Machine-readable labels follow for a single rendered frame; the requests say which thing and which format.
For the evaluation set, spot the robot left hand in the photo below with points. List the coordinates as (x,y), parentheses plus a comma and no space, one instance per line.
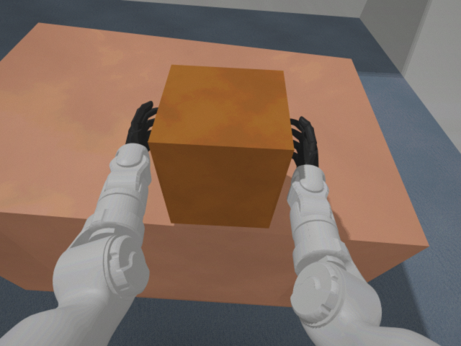
(138,132)

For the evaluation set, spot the robot left forearm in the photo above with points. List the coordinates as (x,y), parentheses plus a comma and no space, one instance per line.
(122,202)

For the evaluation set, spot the robot right upper arm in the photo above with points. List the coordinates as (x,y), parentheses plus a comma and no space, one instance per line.
(338,309)

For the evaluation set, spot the carton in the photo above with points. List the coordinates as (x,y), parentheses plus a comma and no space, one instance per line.
(221,144)

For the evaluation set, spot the robot left upper arm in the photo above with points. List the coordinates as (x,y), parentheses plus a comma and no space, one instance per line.
(95,284)

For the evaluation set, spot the robot right forearm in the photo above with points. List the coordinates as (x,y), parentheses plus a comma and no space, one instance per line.
(314,229)

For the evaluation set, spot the pedestal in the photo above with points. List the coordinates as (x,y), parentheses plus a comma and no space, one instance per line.
(68,96)

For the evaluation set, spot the robot right hand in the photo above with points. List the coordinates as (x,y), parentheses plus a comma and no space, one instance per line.
(307,151)

